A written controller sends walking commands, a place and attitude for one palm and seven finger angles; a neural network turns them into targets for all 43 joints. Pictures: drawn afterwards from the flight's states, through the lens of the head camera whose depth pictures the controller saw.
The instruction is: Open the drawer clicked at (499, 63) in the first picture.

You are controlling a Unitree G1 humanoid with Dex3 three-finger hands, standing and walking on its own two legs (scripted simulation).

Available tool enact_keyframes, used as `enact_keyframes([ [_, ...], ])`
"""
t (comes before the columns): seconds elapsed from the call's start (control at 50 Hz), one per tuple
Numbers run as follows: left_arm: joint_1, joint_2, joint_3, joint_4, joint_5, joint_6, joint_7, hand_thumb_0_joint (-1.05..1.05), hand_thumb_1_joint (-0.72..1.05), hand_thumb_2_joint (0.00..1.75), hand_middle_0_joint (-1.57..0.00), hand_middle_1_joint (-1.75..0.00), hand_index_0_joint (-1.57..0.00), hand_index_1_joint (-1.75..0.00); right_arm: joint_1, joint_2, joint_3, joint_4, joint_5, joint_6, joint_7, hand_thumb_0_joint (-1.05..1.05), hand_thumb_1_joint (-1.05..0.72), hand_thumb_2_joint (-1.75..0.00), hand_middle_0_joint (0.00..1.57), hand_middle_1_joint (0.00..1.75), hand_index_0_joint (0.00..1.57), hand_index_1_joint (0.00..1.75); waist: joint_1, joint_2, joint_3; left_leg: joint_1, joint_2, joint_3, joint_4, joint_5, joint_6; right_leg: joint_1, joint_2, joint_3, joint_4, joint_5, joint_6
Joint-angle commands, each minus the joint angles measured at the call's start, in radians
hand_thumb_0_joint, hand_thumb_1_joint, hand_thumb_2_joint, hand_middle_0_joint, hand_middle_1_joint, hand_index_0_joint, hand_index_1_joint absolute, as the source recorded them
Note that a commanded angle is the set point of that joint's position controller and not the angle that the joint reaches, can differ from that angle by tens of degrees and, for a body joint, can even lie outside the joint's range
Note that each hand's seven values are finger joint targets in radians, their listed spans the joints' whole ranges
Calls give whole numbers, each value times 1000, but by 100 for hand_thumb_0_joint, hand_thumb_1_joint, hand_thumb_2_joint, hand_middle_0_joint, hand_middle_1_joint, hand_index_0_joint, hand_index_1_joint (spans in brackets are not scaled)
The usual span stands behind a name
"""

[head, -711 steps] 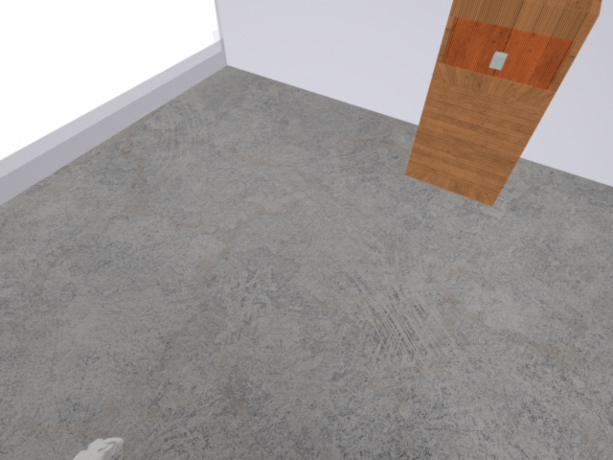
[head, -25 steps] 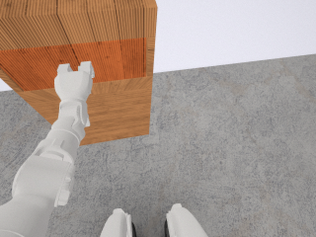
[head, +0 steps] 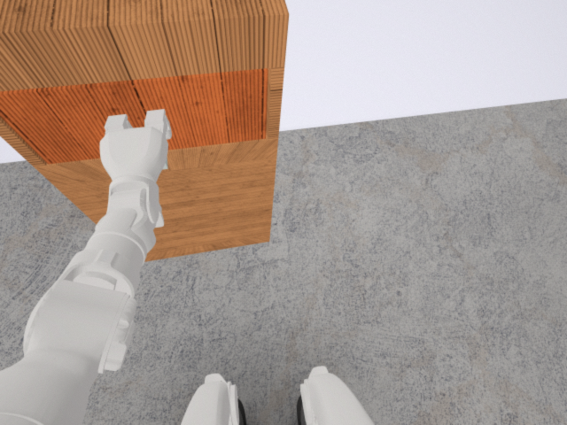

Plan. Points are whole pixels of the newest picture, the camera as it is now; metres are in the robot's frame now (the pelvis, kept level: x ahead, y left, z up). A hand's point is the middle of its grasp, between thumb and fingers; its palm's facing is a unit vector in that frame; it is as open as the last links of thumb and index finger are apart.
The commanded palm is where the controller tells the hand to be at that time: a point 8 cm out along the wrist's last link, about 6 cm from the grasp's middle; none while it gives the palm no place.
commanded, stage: close the thumb around the handle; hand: left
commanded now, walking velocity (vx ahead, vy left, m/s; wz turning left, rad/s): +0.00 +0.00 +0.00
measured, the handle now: (150, 141) +0.55 +0.16 -0.02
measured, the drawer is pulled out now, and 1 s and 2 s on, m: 0.00 0.00 0.04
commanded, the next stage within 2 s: pull the drawer open in 0.72 s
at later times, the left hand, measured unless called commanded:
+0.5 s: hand (148, 172) +0.50 +0.16 -0.03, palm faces -0.05 -0.03 -1.00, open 8.0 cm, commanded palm +0.48 +0.15 +0.02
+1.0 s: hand (150, 177) +0.49 +0.16 -0.03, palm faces -0.06 -0.03 -1.00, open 8.0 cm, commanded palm +0.46 +0.14 +0.02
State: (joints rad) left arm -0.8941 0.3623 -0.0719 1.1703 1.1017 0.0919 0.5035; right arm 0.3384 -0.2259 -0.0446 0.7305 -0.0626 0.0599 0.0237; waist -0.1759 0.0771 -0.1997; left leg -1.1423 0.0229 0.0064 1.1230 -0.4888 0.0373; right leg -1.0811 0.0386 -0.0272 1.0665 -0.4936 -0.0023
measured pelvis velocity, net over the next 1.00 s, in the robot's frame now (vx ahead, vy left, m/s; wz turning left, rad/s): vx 0.00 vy -0.01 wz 0.01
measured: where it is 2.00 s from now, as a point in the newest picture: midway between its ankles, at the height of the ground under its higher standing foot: outside the picture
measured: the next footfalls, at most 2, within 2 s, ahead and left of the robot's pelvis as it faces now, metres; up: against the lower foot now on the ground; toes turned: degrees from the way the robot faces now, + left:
none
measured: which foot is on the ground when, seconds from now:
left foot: down 0.00-1.00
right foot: down 0.00-1.00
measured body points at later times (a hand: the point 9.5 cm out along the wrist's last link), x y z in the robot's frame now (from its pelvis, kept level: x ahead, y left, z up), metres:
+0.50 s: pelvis +0.00 -0.01 +0.00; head +0.15 +0.00 +0.43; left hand +0.50 +0.16 +0.03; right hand +0.01 -0.27 -0.13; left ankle +0.01 +0.09 -0.65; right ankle -0.01 -0.12 -0.65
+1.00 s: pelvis +0.00 -0.01 +0.00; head +0.15 +0.00 +0.43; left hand +0.49 +0.16 +0.02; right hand +0.00 -0.27 -0.13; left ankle +0.01 +0.09 -0.65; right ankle -0.01 -0.12 -0.65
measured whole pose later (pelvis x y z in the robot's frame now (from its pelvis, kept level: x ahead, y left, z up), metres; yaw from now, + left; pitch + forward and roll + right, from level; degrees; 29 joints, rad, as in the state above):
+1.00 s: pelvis +0.00 -0.01 +0.00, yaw +0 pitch +29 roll -3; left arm -0.86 0.35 -0.09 1.15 1.08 0.13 0.51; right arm 0.32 -0.22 -0.05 0.74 -0.06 0.07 0.03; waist -0.17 0.07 -0.19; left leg -1.12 0.02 0.00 1.10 -0.48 0.03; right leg -1.06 0.04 -0.03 1.05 -0.49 -0.01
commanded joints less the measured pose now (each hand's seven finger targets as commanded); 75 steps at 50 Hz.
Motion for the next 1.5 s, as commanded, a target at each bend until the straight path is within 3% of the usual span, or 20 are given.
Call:
enact_keyframes([
  [0.0,-388,151,22,-152,13,6,44,0,-50,30,-30,-120,-30,-120,175,-169,-61,-26,4,-5,-12,0,-90,-90,20,30,20,30,-25,41,-483,457,-10,-39,-85,478,-2,174,25,-17,-108,403,-30],
  [0.18,-359,165,40,-176,0,11,35,0,0,52,-34,-125,-34,-125,171,-168,-60,-28,4,0,-11,0,-90,-90,20,30,20,30,-9,34,-503,468,-13,-28,-92,495,0,230,23,-13,-119,449,-29],
  [0.24,-364,119,-2,-141,10,15,34,0,17,59,-35,-127,-35,-127,168,-163,-60,-24,7,0,-14,0,-90,-90,20,30,20,30,-30,8,-442,433,-15,-23,-95,457,3,213,23,-12,-128,430,-27],
  [0.28,-388,154,23,-171,9,6,35,0,28,64,-36,-128,-36,-128,169,-168,-61,-24,5,-3,-16,0,-90,-90,20,30,20,30,-23,33,-487,457,-13,-28,-92,475,1,213,20,-9,-118,438,-27],
  [0.42,-376,95,-14,-135,5,10,34,0,68,80,-38,-133,-38,-133,171,-163,-64,-21,4,-4,-11,0,-90,-90,20,30,20,30,-41,5,-456,451,-13,-30,-87,465,2,192,24,-13,-125,422,-27],
  [0.46,-393,146,21,-160,2,5,33,0,79,85,-39,-134,-39,-134,168,-167,-62,-22,3,-5,-13,0,-90,-90,20,30,20,30,-22,22,-490,443,-17,-26,-85,467,2,222,22,-6,-114,442,-28],
  [0.5,-378,125,6,-177,10,4,32,0,90,90,-40,-135,-40,-135,171,-162,-65,-26,3,-4,-12,0,-90,-90,20,30,20,30,-20,43,-507,464,-16,-23,-85,493,0,226,21,-7,-115,463,-29],
  [0.72,-424,135,8,-177,27,11,61,0,90,90,-40,-135,-40,-135,167,-164,-66,-12,2,-6,-12,0,-90,-90,20,30,20,30,-29,57,-495,470,-14,-35,-85,465,-3,181,24,-12,-116,409,-32],
  [0.74,-434,96,-23,-169,26,17,61,0,90,90,-40,-135,-40,-135,164,-160,-66,-13,1,-7,-11,0,-90,-90,20,30,20,30,-43,60,-480,470,-14,-34,-85,457,-3,168,25,-14,-121,400,-31],
  [0.78,-474,117,-11,-171,20,21,61,0,90,90,-40,-135,-40,-135,172,-164,-65,-8,1,-8,-13,0,-90,-90,20,30,20,30,-55,44,-488,467,-13,-36,-83,452,1,172,24,-14,-120,401,-28],
  [0.8,-454,150,14,-157,20,26,60,0,90,90,-40,-135,-40,-135,170,-168,-64,-6,2,-6,-14,0,-90,-90,20,30,20,30,-40,43,-499,457,-15,-35,-83,445,0,184,23,-12,-117,397,-30],
  [0.84,-440,91,-29,-159,16,30,53,0,90,90,-40,-135,-40,-135,166,-161,-64,-13,3,-7,-14,0,-90,-90,20,30,20,30,-44,52,-485,475,-14,-36,-93,449,-2,174,25,-16,-124,391,-31],
  [0.88,-386,105,-2,-183,3,23,47,0,90,90,-40,-135,-40,-135,166,-161,-65,-21,4,-6,-10,0,-90,-90,20,30,20,30,-16,58,-537,509,-13,-37,-97,483,-4,204,26,-19,-119,411,-32],
  [0.98,-276,44,-31,-216,-8,4,32,0,90,90,-40,-135,-40,-135,150,-151,-67,-36,7,0,-7,0,-90,-90,20,30,20,30,7,51,-521,529,-8,-30,-110,518,-6,232,27,-19,-128,447,-33],
  [1.02,-194,65,-3,-233,-6,-3,34,0,90,90,-40,-135,-40,-135,143,-150,-68,-43,7,4,-5,0,-90,-90,20,30,20,30,36,45,-521,534,-8,-20,-119,538,-8,268,27,-19,-131,475,-34],
  [1.14,-71,5,-25,-304,3,-10,56,0,90,90,-40,-135,-40,-135,122,-141,-77,-53,7,13,2,0,-90,-90,20,30,20,30,51,-6,-487,538,-7,-7,-132,586,-6,320,24,-15,-145,555,-32],
  [1.3,108,-56,-49,-418,18,26,85,0,90,90,-40,-135,-40,-135,78,-127,-83,-75,8,38,13,0,-90,-90,20,30,20,30,89,-7,-476,614,-3,-4,-153,726,-11,376,20,-15,-162,647,-34],
  [1.34,-190,-1,-45,-406,42,20,104,0,90,90,-40,-135,-40,-135,89,-133,-82,-34,2,38,-4,0,-90,-90,20,30,20,30,11,-21,-420,570,-2,-13,-133,640,-8,309,12,-10,-155,610,-27],
  [1.4,-160,17,-20,-329,58,31,118,0,90,90,-40,-135,-40,-135,82,-129,-81,-26,-3,32,-12,0,-90,-90,20,30,20,30,32,1,-436,568,-14,-8,-127,615,-10,293,14,-8,-148,575,-34],
  [1.48,-196,2,-30,-321,48,38,112,0,90,90,-40,-135,-40,-135,75,-123,-81,-35,-4,32,-14,0,-90,-90,20,30,20,30,26,0,-479,580,-17,-12,-117,635,-10,304,12,-7,-139,591,-30],
])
